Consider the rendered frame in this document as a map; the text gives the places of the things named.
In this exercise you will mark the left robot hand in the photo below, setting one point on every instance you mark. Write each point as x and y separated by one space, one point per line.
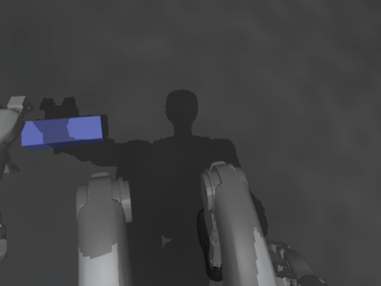
11 125

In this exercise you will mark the right robot hand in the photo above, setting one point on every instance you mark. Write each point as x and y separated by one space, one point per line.
294 267

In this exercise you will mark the right robot arm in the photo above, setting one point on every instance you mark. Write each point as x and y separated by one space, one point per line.
310 280

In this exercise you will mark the right robot foot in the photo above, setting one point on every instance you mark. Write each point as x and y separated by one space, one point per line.
213 273

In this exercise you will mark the carton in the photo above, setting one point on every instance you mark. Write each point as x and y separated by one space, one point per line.
54 133

